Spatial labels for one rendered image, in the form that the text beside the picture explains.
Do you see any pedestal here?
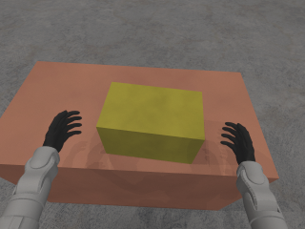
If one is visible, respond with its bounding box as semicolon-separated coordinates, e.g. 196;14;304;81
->
0;61;279;211

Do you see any left robot hand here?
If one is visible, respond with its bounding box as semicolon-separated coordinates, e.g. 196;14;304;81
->
43;110;82;153

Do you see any right robot hand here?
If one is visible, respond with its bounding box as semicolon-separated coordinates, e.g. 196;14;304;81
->
220;122;255;165

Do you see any carton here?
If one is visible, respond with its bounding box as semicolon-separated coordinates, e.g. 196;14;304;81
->
96;82;205;164

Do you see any robot left forearm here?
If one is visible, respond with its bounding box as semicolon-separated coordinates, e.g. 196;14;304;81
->
0;146;60;229

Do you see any robot right forearm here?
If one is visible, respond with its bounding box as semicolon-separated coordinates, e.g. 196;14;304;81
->
235;160;289;229

